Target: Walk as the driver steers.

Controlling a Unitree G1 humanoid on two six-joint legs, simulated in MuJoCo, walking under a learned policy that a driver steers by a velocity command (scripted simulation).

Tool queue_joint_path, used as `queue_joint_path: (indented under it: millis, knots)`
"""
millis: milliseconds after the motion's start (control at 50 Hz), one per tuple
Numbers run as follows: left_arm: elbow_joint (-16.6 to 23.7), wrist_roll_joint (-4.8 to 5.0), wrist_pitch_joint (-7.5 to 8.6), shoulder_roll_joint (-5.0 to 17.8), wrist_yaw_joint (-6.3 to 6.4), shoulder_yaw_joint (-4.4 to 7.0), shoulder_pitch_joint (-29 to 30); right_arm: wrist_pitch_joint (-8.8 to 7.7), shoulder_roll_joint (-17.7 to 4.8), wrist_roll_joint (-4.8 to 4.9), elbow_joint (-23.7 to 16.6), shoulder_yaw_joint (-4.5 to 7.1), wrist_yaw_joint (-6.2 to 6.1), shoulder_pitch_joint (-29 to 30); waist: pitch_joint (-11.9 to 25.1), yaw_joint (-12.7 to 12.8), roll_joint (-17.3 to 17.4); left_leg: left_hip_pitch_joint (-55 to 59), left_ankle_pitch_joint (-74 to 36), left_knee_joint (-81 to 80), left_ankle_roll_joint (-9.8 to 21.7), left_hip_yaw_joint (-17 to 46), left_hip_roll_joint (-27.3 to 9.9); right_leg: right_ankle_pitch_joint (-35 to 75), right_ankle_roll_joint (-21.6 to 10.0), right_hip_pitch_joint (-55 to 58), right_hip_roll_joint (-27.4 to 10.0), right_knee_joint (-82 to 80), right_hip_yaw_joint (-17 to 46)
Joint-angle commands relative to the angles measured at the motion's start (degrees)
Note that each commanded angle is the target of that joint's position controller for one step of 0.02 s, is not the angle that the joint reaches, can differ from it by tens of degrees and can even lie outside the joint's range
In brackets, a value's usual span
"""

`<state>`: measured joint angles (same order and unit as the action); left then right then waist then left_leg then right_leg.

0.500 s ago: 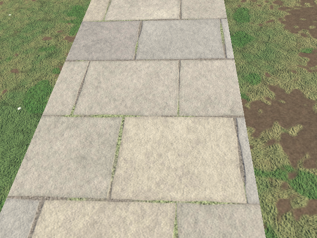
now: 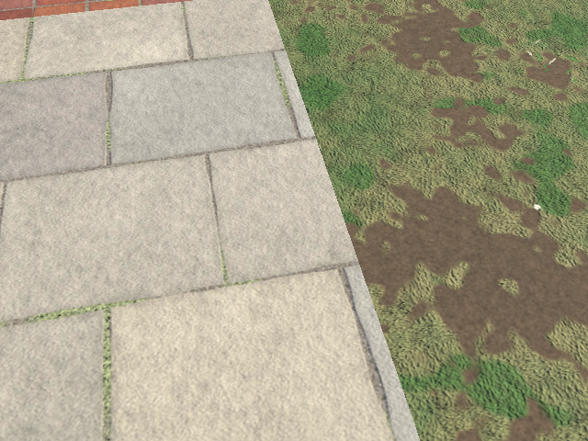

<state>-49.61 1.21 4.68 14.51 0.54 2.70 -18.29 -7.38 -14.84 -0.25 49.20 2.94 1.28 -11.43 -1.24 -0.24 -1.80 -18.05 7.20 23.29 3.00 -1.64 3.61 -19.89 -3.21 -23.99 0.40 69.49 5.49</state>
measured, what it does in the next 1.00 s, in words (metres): walks ahead: right foot, then left foot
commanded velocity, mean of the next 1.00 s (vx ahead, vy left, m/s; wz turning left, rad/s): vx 0.50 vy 0.00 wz -0.05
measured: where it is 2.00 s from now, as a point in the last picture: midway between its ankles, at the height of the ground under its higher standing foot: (309, 240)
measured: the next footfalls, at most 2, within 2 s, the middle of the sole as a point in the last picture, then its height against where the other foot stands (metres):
right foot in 0.36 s outside the picture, level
left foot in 0.90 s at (277, 358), level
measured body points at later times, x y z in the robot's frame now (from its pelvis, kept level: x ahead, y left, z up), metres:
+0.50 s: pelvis +0.27 -0.07 +0.00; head +0.29 -0.09 +0.45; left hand +0.40 +0.19 -0.10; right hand +0.32 -0.35 -0.14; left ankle +0.21 +0.08 -0.65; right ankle +0.31 -0.16 -0.74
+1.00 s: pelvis +0.55 -0.02 -0.01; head +0.58 -0.01 +0.44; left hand +0.55 +0.25 -0.15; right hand +0.72 -0.27 -0.11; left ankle +0.63 +0.06 -0.74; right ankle +0.37 -0.16 -0.65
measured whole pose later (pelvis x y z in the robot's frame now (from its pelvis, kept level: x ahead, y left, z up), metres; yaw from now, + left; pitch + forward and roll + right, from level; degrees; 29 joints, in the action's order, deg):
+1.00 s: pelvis +0.55 -0.02 -0.01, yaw -1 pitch +2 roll +0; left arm -53.4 1.4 4.7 15.1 -0.1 2.1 -21.4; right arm -5.8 -14.6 0.5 45.6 2.3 2.2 -5.4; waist -1.4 1.8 -0.7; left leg -25.3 8.6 31.2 3.6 -3.3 1.2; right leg -26.3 -2.2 -14.6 0.2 62.3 2.6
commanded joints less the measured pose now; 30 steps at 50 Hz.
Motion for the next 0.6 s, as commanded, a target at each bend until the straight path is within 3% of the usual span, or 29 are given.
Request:
queue_joint_path:
  millis: [20,80,120,180,260,300,320,340,360,380,400,420,440,460,480,520,600]
  knots:
    - [4.06,-0.37,0.59,2.56,-0.07,0.73,-1.4,-0.58,-3.88,-0.13,-1.46,0.45,0.26,-1.92,2.82,1.0,5.11,9.69,-3.41,-14.24,11.24,18.19,-15.79,3.12,0.1,-10.67,-6.61,-2.91,0.6]
    - [6.58,-1.04,0.4,1.6,-0.01,0.0,3.82,-0.49,-7.03,0.43,-0.13,1.14,-0.16,-4.34,0.54,0.28,4.61,7.83,-6.61,-16.97,12.33,14.29,-16.28,7.26,1.56,-13.55,-8.1,-12.38,-1.34]
    - [7.96,-1.18,0.62,1.45,-0.21,-0.4,8.16,0.04,-8.05,0.73,0.27,1.33,-0.57,-5.56,0.13,-0.89,4.45,7.97,-7.37,-17.37,11.26,11.33,-15.27,13.87,1.98,-13.38,-7.91,-20.34,-2.35]
    - [9.34,-0.7,0.95,1.53,-0.76,-0.72,13.93,0.7,-8.92,1.38,1.27,1.23,-0.74,-8.23,-0.7,-2.84,5.22,7.64,-7.91,-16.33,9.14,7.29,-13.47,21.25,2.42,-9.43,-5.75,-30.43,-4.64]
    - [11.99,0.04,1.22,2.99,-1.75,-0.52,19.79,1.64,-9.47,1.8,3.03,1.11,-0.7,-11.95,-1.89,-4.24,6.06,13.17,-5.63,-13.61,7.97,8.56,-16.46,19.82,1.3,-8.63,-4.44,-36.57,-4.91]
    - [12.59,0.0,1.55,4.27,-2.22,-0.08,19.42,2.32,-10.29,1.82,3.3,1.32,-0.85,-11.66,-1.58,-2.81,6.5,15.95,-7.81,-10.78,6.99,9.18,-17.98,16.17,-0.25,-6.21,-3.58,-39.16,-5.4]
    - [11.94,-0.16,1.69,5.29,-2.27,0.52,16.44,2.69,-10.71,1.77,3.17,1.35,-0.95,-10.7,-0.09,-0.54,6.61,16.2,-13.76,-7.0,6.07,8.28,-17.43,15.19,-1.19,-1.37,-2.34,-40.8,-6.5]
    - [9.8,-0.38,1.73,7.36,-2.04,1.76,9.5,2.97,-9.94,1.54,2.99,0.99,-1.02,-10.37,3.96,2.82,5.8,15.15,-21.88,1.4,4.75,5.94,-14.85,14.62,-2.59,8.03,-0.81,-42.04,-7.63]
    - [7.28,-0.78,1.71,11.2,-1.51,3.25,-1.55,2.91,-7.9,0.67,1.71,0.07,-1.14,-9.56,11.36,7.33,2.64,7.1,-18.72,16.41,2.58,2.83,-11.71,15.39,-5.73,23.62,-6.65,-40.93,-1.33]
    - [6.23,-1.58,1.1,17.69,-1.33,4.81,-8.33,1.76,-1.46,0.3,0.27,-1.97,-0.93,-14.95,19.02,6.65,-11.57,-16.21,3.73,39.48,-1.68,-1.49,-2.74,9.38,-14.15,44.99,-20.93,-44.25,22.85]
    - [5.66,-1.01,0.99,13.61,-1.66,3.71,-10.15,0.45,-3.59,1.1,1.11,-1.56,-0.72,-15.29,22.13,6.93,-12.88,-24.25,24.65,48.77,-1.18,6.61,-2.11,3.81,-16.3,46.15,-23.82,-51.73,36.98]
    - [6.27,-0.74,1.13,10.25,-1.79,2.55,-5.39,-0.14,-8.66,2.56,-0.23,-0.12,-0.44,-10.64,13.37,5.76,-8.63,-28.79,21.08,51.86,-0.06,7.35,-5.64,2.98,-13.44,38.97,-21.96,-52.47,29.51]
    - [7.31,-0.69,1.09,8.23,-1.9,1.85,-0.45,-0.1,-8.68,2.5,-1.04,-0.04,-0.57,-7.0,8.73,4.12,-5.05,-27.56,15.48,49.98,0.25,5.9,-8.47,6.86,-11.63,30.93,-19.34,-53.46,21.39]
    - [7.73,-0.93,1.09,6.54,-2.23,1.34,3.15,0.3,-7.74,1.6,-1.27,0.07,-0.8,-5.22,5.23,2.51,-2.09,-25.34,11.56,46.56,-0.13,5.36,-10.2,10.67,-10.72,23.83,-16.75,-55.59,16.04]
    - [7.87,-1.27,1.35,5.38,-2.45,1.0,5.18,1.07,-6.96,1.05,-1.17,0.33,-1.0,-5.74,3.74,0.55,-2.68,-21.78,8.81,43.5,-0.41,5.72,-11.75,13.54,-9.82,18.9,-14.65,-57.64,12.1]
    - [6.95,-1.33,2.03,5.59,-2.7,1.21,5.42,2.48,-4.67,0.85,-0.69,0.09,-1.07,-7.18,3.1,-1.12,-3.19,-18.01,5.68,41.26,-1.27,5.04,-11.94,18.56,-10.29,14.31,-12.85,-60.33,7.72]
    - [3.99,-1.22,2.14,7.37,-1.66,1.76,1.12,2.99,-4.22,0.24,-3.12,0.29,-1.34,-0.75,0.6,-0.3,-0.99,-23.42,-3.68,31.03,-2.74,4.89,-11.97,26.02,-10.58,15.89,-12.35,-61.98,2.83]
